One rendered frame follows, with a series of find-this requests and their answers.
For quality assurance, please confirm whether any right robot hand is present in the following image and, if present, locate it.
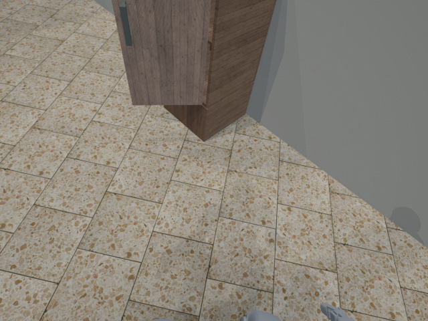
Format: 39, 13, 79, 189
320, 303, 354, 321

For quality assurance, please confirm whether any cupboard door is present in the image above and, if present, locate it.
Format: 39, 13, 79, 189
112, 0, 211, 106

